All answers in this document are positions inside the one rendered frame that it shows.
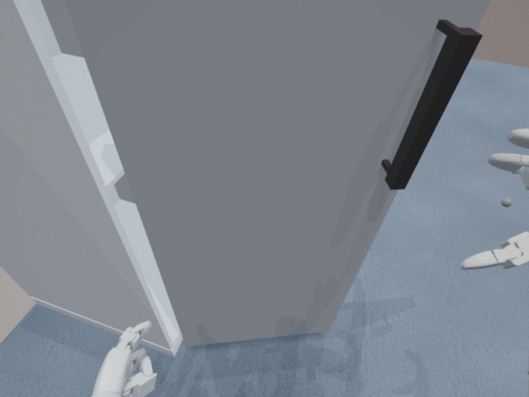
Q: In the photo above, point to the handle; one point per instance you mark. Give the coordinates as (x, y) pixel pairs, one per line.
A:
(455, 54)

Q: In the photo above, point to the left robot hand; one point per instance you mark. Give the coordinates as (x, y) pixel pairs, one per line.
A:
(117, 369)

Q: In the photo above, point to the fridge door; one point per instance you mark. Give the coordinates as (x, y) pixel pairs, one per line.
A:
(251, 134)

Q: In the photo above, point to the right robot hand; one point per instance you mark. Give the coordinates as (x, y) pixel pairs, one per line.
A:
(515, 250)

